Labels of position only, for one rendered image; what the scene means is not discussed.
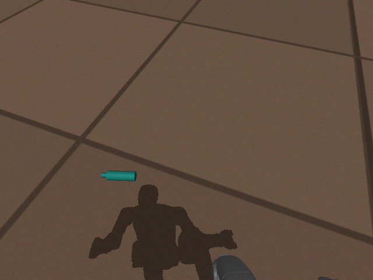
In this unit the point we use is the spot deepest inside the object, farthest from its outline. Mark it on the bottle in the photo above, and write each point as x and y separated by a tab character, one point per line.
120	175

